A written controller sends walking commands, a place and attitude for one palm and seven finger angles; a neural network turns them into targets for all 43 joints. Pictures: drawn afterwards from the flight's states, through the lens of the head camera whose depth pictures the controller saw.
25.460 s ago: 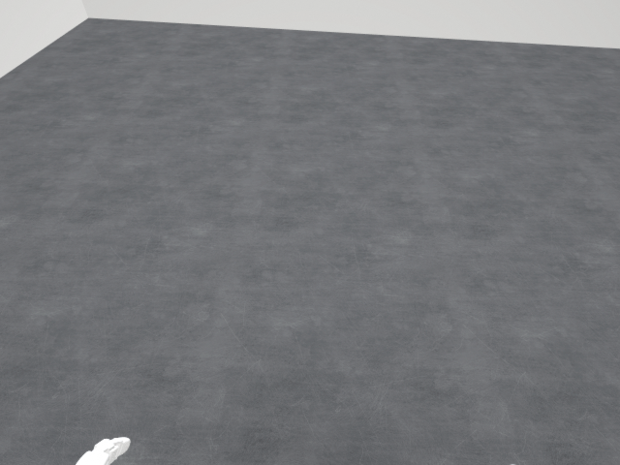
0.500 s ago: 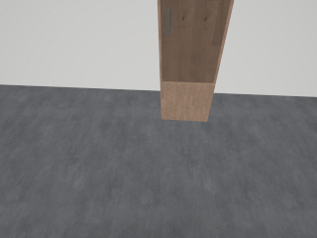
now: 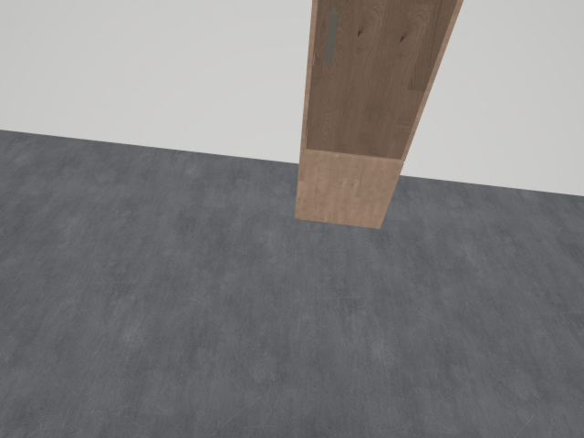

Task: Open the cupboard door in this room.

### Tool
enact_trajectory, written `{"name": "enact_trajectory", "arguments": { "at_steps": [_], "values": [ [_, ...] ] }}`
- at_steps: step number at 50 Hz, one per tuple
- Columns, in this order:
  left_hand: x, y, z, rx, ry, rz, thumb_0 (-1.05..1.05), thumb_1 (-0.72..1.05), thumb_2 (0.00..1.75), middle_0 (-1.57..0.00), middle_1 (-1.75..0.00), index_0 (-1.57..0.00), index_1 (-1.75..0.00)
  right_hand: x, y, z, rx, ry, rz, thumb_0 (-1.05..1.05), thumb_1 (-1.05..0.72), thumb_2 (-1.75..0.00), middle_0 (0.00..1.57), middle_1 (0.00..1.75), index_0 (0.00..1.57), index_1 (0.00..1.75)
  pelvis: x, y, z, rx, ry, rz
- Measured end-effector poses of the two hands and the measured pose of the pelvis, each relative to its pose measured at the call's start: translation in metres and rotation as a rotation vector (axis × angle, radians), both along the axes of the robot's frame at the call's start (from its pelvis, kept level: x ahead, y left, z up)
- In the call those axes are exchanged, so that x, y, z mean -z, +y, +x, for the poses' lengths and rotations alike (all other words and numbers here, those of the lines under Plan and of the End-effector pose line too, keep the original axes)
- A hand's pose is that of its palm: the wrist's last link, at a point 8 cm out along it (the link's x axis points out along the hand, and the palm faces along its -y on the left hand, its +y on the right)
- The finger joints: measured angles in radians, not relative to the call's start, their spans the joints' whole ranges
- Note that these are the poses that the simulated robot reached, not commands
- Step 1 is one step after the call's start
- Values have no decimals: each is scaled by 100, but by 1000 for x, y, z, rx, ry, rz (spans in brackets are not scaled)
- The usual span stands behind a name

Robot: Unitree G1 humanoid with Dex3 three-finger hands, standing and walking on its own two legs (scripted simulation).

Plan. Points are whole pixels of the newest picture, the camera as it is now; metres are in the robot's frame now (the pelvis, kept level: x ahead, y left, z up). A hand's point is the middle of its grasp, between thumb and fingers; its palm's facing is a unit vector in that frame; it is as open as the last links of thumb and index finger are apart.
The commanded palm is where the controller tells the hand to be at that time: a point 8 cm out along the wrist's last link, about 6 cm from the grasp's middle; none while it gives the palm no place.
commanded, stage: stand and wait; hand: left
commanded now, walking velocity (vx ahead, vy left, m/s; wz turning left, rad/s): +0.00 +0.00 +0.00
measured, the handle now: (331, 35) +1.12 -0.03 +0.08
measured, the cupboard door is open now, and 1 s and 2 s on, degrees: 0 0 0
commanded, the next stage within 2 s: look at it before walking up in 0.14 s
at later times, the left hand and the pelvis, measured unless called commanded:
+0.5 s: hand out of the picture -0.02 +0.16 -0.18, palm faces +0.04 -0.99 -0.17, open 7.4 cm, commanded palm none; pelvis -0.01 +0.00 +0.00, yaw +0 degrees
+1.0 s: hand out of the picture -0.05 +0.16 -0.18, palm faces +0.04 -0.99 -0.16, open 7.4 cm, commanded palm none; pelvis -0.02 -0.01 +0.00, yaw -1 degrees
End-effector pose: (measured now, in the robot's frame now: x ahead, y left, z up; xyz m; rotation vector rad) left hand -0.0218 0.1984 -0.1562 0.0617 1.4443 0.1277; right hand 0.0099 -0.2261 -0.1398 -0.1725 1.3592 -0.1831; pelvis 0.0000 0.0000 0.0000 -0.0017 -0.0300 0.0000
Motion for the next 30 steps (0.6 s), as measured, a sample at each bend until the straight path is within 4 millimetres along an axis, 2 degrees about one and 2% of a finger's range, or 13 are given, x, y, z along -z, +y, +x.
{"name": "enact_trajectory", "arguments": {
  "at_steps": [7,13,20,30],
  "values": [
    [-6,21,13,20,-21,54,1,92,89,-19,-30,-19,-30,4,10,-15,17,36,29,1,-94,-90,20,30,20,30,-1,4,1,1,0,4],
    [-11,29,14,27,-27,80,0,92,89,-19,-30,-19,-30,7,20,-29,29,70,65,1,-92,-90,20,30,20,30,-1,4,0,0,-2,5],
    [-11,22,6,22,-22,70,0,91,89,-19,-30,-19,-30,8,23,-38,34,84,82,0,-92,-90,20,30,20,30,-2,2,-4,-4,-5,5],
    [-7,3,-14,4,1,28,0,91,89,-19,-30,-19,-30,5,14,-37,27,65,61,0,-91,-90,20,30,20,30,-2,-2,-10,-8,-9,3]
  ]
}}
